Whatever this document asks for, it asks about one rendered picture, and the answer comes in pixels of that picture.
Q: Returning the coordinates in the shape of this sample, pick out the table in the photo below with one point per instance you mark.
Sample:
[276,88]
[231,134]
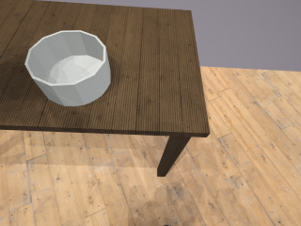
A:
[155,86]

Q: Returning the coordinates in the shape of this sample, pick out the pot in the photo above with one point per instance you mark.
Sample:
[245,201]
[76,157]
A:
[71,67]

